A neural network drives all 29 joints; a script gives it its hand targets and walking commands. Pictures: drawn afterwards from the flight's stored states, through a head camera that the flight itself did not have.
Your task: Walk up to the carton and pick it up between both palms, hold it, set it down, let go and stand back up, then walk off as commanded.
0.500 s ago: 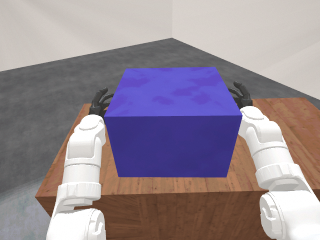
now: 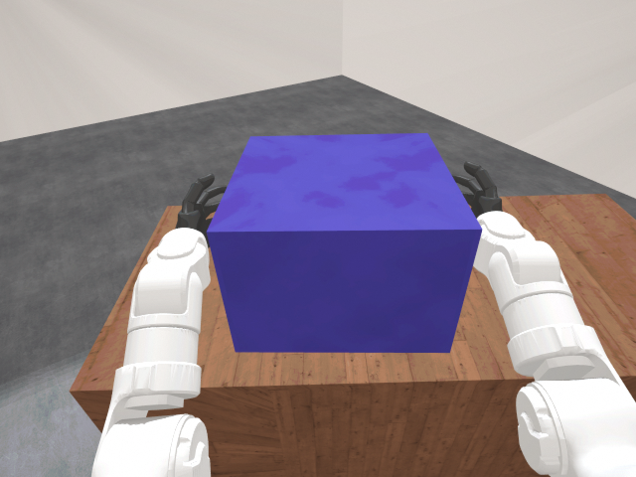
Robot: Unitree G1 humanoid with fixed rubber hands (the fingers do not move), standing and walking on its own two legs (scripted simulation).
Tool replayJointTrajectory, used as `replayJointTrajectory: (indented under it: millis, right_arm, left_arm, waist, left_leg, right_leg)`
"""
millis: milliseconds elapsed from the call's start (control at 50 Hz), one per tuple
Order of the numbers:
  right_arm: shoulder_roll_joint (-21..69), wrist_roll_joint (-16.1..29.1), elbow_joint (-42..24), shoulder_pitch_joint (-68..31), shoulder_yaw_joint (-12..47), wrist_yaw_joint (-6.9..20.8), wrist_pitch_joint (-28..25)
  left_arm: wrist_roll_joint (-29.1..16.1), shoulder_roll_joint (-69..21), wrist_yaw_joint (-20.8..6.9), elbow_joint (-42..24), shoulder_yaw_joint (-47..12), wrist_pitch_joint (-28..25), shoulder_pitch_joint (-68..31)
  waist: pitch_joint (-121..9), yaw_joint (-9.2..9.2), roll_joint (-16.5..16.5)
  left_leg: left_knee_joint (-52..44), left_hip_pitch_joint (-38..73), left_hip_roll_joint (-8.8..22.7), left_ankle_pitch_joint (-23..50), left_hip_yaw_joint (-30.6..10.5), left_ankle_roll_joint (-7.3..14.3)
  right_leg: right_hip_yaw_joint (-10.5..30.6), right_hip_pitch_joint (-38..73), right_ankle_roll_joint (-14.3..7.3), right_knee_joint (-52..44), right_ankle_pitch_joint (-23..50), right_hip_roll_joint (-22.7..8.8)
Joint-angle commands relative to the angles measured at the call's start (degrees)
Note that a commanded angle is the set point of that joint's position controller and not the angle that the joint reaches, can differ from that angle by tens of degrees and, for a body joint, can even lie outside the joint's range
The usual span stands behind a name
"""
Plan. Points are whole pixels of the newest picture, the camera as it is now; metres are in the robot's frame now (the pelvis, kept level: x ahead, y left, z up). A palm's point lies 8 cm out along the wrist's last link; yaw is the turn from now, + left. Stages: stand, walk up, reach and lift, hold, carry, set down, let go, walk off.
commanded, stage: hold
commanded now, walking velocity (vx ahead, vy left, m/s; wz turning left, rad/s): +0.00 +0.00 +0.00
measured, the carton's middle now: (339, 233) +0.41 +0.00 +0.15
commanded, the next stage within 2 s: set down in 1.96 s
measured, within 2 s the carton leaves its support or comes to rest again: neither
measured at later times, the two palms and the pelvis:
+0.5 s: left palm (193, 235) +0.36 +0.18 +0.19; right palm (483, 221) +0.38 -0.18 +0.19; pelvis +0.00 +0.00 +0.00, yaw +0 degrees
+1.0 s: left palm (193, 235) +0.36 +0.18 +0.19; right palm (483, 221) +0.38 -0.18 +0.19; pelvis +0.00 +0.00 +0.00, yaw +0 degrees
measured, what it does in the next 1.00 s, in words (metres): stands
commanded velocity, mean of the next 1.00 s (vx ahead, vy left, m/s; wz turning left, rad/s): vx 0.00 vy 0.00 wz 0.00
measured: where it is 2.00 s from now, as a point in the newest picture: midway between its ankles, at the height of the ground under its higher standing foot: outside the picture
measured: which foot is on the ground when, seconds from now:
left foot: down 0.00-1.00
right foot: down 0.00-1.00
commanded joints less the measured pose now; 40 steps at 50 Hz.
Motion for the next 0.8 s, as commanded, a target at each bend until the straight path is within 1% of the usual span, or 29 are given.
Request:
replayJointTrajectory:
  millis: [0, 20, 40, 60, 100, 120, 140, 180, 200, 220, 240, 300, 340, 360, 380, 400, 420, 480, 520, 580, 600, 620, 640, 660, 680, 700, 720, 760, 780]
  right_arm:
    - [39.87, 9.36, -29.04, -50.39, 21.27, 10.83, -3.24]
    - [39.81, 8.49, -27.25, -49.03, 20.68, 10.73, -2.79]
    - [40.0, 9.2, -29.39, -50.43, 20.94, 10.9, -3.35]
    - [39.88, 8.78, -27.2, -49.58, 20.66, 10.94, -3.04]
    - [39.45, 8.8, -26.86, -49.42, 20.03, 11.09, -3.19]
    - [39.49, 8.56, -27.78, -51.4, 20.19, 11.22, -3.34]
    - [40.0, 8.64, -26.89, -49.61, 20.43, 11.1, -3.1]
    - [39.47, 8.27, -27.15, -49.72, 19.87, 11.0, -3.18]
    - [40.05, 8.97, -29.07, -50.14, 20.79, 11.0, -3.54]
    - [39.45, 9.07, -27.26, -48.73, 20.4, 10.95, -3.17]
    - [39.22, 9.44, -28.01, -49.65, 20.33, 11.11, -3.26]
    - [39.42, 8.87, -26.98, -49.36, 20.66, 11.05, -3.12]
    - [39.69, 8.77, -27.6, -49.53, 20.77, 10.96, -3.24]
    - [39.5, 8.62, -27.55, -49.43, 20.38, 10.92, -3.05]
    - [39.67, 9.09, -27.65, -49.26, 20.56, 11.0, -3.17]
    - [39.26, 8.75, -27.68, -50.18, 20.2, 10.92, -3.15]
    - [39.58, 8.9, -27.97, -50.43, 20.69, 10.99, -3.33]
    - [40.1, 8.67, -28.65, -50.37, 20.31, 10.97, -3.3]
    - [39.55, 8.39, -26.47, -48.78, 20.06, 10.89, -3.1]
    - [39.7, 8.96, -28.51, -49.99, 20.66, 10.94, -3.34]
    - [39.26, 8.77, -27.5, -50.56, 20.29, 11.0, -3.13]
    - [39.59, 8.76, -28.11, -49.96, 20.52, 10.95, -3.23]
    - [39.56, 8.72, -26.66, -50.21, 20.22, 11.04, -3.14]
    - [39.56, 8.7, -27.98, -50.62, 20.01, 11.11, -3.56]
    - [39.66, 8.79, -28.53, -50.72, 20.41, 11.17, -3.54]
    - [39.28, 8.94, -27.49, -50.93, 19.9, 11.12, -3.49]
    - [40.1, 8.25, -28.8, -51.16, 20.14, 11.2, -3.53]
    - [39.69, 8.02, -28.07, -50.42, 19.86, 11.08, -3.23]
    - [39.99, 8.59, -28.91, -50.71, 20.65, 11.01, -3.46]
  left_arm:
    - [-8.9, -34.46, -8.26, -15.39, -21.78, -4.89, -48.87]
    - [-8.72, -34.11, -8.31, -14.88, -21.48, -4.93, -48.72]
    - [-9.19, -34.68, -8.36, -16.47, -22.14, -5.01, -49.64]
    - [-8.71, -34.45, -8.36, -15.66, -21.94, -4.98, -49.95]
    - [-9.47, -35.4, -8.24, -16.18, -23.18, -5.13, -50.59]
    - [-9.12, -35.08, -8.3, -14.22, -22.22, -4.92, -49.94]
    - [-8.96, -34.64, -8.32, -14.98, -21.67, -4.99, -48.86]
    - [-9.3, -34.64, -8.34, -15.36, -22.42, -5.06, -50.19]
    - [-9.46, -34.76, -8.28, -16.05, -22.58, -5.13, -48.91]
    - [-9.38, -35.07, -8.16, -16.5, -22.86, -5.09, -49.4]
    - [-9.52, -35.19, -8.11, -16.41, -23.06, -4.99, -49.88]
    - [-9.04, -34.53, -8.08, -15.22, -22.27, -4.85, -48.99]
    - [-8.88, -34.49, -8.2, -15.51, -22.0, -4.9, -49.57]
    - [-9.2, -34.49, -8.28, -14.87, -22.16, -4.82, -49.27]
    - [-9.36, -35.25, -8.22, -16.85, -23.19, -5.07, -50.27]
    - [-9.12, -35.25, -8.2, -14.66, -22.71, -4.76, -49.24]
    - [-9.33, -34.83, -8.2, -15.55, -22.38, -4.96, -49.97]
    - [-9.21, -34.55, -8.28, -15.06, -22.12, -5.06, -49.5]
    - [-8.45, -34.95, -8.54, -14.16, -22.11, -4.77, -48.22]
    - [-9.09, -34.81, -8.45, -15.73, -22.01, -4.9, -49.22]
    - [-8.41, -34.35, -8.49, -13.98, -21.34, -4.61, -48.65]
    - [-8.42, -34.68, -8.49, -14.6, -21.75, -4.72, -48.4]
    - [-8.36, -34.59, -8.4, -14.92, -21.52, -4.87, -49.72]
    - [-9.09, -35.01, -8.26, -16.08, -22.83, -4.99, -50.1]
    - [-9.1, -35.06, -8.29, -15.99, -22.68, -4.95, -50.01]
    - [-9.29, -35.54, -8.2, -15.11, -23.05, -4.89, -50.03]
    - [-9.39, -34.9, -8.16, -15.08, -22.52, -5.11, -50.2]
    - [-9.29, -34.67, -8.25, -15.01, -22.5, -4.92, -49.86]
    - [-8.9, -35.0, -8.25, -14.71, -22.25, -4.81, -48.35]
  waist:
    - [-22.9, -1.54, -1.75]
    - [-21.13, -2.09, -2.58]
    - [-23.43, -1.74, -1.87]
    - [-22.12, -1.75, -1.17]
    - [-21.94, -2.62, -0.5]
    - [-22.52, -1.89, -1.41]
    - [-22.16, -1.77, -1.76]
    - [-21.67, -2.5, -1.64]
    - [-23.44, -1.69, -1.88]
    - [-22.43, -2.49, -0.57]
    - [-22.1, -2.31, -0.32]
    - [-22.1, -1.7, -1.09]
    - [-21.95, -1.75, -1.69]
    - [-21.68, -2.11, -1.56]
    - [-22.76, -2.49, -0.63]
    - [-21.84, -2.24, -1.09]
    - [-22.49, -1.74, -1.72]
    - [-22.56, -2.08, -2.33]
    - [-20.8, -2.31, -1.13]
    - [-22.62, -1.99, -1.88]
    - [-21.41, -1.55, -1.52]
    - [-21.7, -1.79, -1.78]
    - [-21.73, -1.65, -0.88]
    - [-21.78, -2.41, -0.65]
    - [-23.44, -2.06, -1.01]
    - [-22.06, -2.45, -0.02]
    - [-22.02, -2.07, -2.47]
    - [-22.45, -2.33, -1.75]
    - [-22.6, -1.51, -1.46]
  left_leg:
    - [-10.63, 9.23, -2.47, 10.67, -1.34, -0.07]
    - [-10.75, 8.84, -2.59, 10.17, -1.32, -0.02]
    - [-10.34, 9.79, -2.39, 11.89, -1.4, -0.26]
    - [-10.65, 9.81, -2.36, 10.5, -1.4, -0.31]
    - [-10.8, 9.91, -1.96, 9.93, -1.8, -0.89]
    - [-11.02, 9.52, -2.18, 8.73, -1.57, -0.32]
    - [-11.0, 9.13, -2.13, 9.62, -1.68, -0.31]
    - [-10.87, 9.06, -2.17, 9.52, -1.66, -0.53]
    - [-10.24, 9.48, -2.25, 11.93, -1.33, -0.46]
    - [-10.31, 10.14, -2.22, 11.94, -1.68, -0.93]
    - [-10.27, 10.55, -1.99, 12.35, -1.85, -1.16]
    - [-10.56, 9.88, -2.38, 10.77, -1.49, -0.5]
    - [-10.56, 9.61, -2.38, 10.72, -1.38, -0.34]
    - [-10.7, 9.28, -2.47, 10.38, -1.34, -0.42]
    - [-10.48, 10.15, -2.19, 11.59, -1.66, -0.75]
    - [-10.69, 9.7, -2.28, 10.46, -1.73, -0.75]
    - [-10.68, 9.73, -2.18, 10.24, -1.54, -0.42]
    - [-10.48, 8.94, -2.47, 10.21, -1.29, 0.05]
    - [-10.84, 9.49, -2.33, 10.72, -1.3, -0.39]
    - [-10.44, 9.72, -2.35, 11.23, -1.44, -0.33]
    - [-10.86, 9.13, -2.44, 10.27, -1.22, -0.25]
    - [-10.69, 9.04, -2.29, 10.75, -1.47, -0.19]
    - [-10.96, 9.27, -2.14, 9.32, -1.49, -0.38]
    - [-11.02, 9.55, -2.15, 9.6, -1.56, -0.58]
    - [-10.54, 9.79, -2.22, 10.77, -1.53, -0.62]
    - [-10.77, 9.74, -2.17, 9.97, -1.73, -0.92]
    - [-10.9, 8.45, -2.3, 8.82, -1.58, -0.07]
    - [-10.74, 9.13, -2.29, 9.23, -1.37, -0.2]
    - [-10.58, 9.34, -2.36, 10.54, -1.22, -0.26]
  right_leg:
    - [0.33, 16.79, -0.73, -10.19, 10.29, 3.75]
    - [0.41, 16.9, -0.51, -10.27, 10.27, 3.68]
    - [0.09, 16.83, -0.71, -9.84, 11.16, 3.95]
    - [0.24, 15.93, -0.81, -10.32, 9.41, 3.76]
    - [0.11, 15.06, -1.1, -10.0, 8.68, 3.88]
    - [0.32, 15.34, -0.96, -10.59, 7.84, 3.6]
    - [0.31, 16.48, -0.97, -10.23, 9.08, 3.77]
    - [0.28, 16.24, -1.05, -10.18, 9.56, 3.75]
    - [0.2, 16.96, -0.84, -9.96, 11.42, 3.86]
    - [0.26, 16.38, -0.92, -10.03, 10.49, 3.87]
    - [0.17, 15.22, -0.97, -10.05, 9.92, 3.92]
    - [0.35, 15.57, -0.79, -10.35, 9.58, 3.72]
    - [0.21, 16.4, -0.72, -10.26, 9.95, 3.71]
    - [0.32, 16.26, -0.76, -10.48, 9.84, 3.63]
    - [0.26, 16.06, -0.83, -9.94, 10.63, 3.85]
    - [0.16, 15.78, -0.96, -10.36, 9.45, 3.85]
    - [0.16, 15.55, -0.91, -10.28, 9.24, 3.77]
    - [0.42, 16.65, -0.86, -10.28, 10.08, 3.74]
    - [0.22, 16.13, -0.83, -10.43, 9.85, 3.66]
    - [0.32, 16.7, -0.83, -10.24, 10.3, 3.81]
    - [0.38, 16.18, -0.81, -10.47, 9.7, 3.67]
    - [0.43, 16.61, -0.8, -10.27, 10.23, 3.84]
    - [0.33, 15.78, -1.02, -10.29, 8.29, 3.72]
    - [0.09, 15.33, -0.85, -10.32, 8.57, 3.72]
    - [0.03, 16.35, -0.97, -10.1, 9.77, 3.8]
    - [0.08, 15.25, -1.14, -10.23, 8.76, 3.7]
    - [0.12, 15.94, -0.83, -10.35, 8.41, 3.71]
    - [0.36, 16.21, -0.93, -10.25, 9.3, 3.69]
    - [0.42, 16.72, -0.89, -10.44, 9.88, 3.72]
